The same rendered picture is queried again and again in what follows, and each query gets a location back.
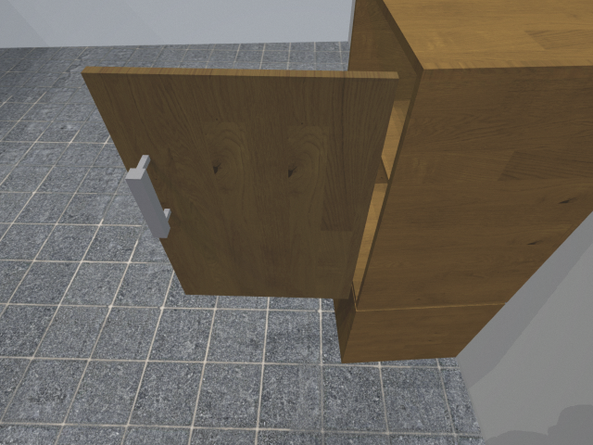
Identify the cupboard door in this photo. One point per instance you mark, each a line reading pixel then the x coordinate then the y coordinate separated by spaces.
pixel 268 174

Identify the handle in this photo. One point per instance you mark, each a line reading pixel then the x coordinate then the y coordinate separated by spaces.
pixel 147 199

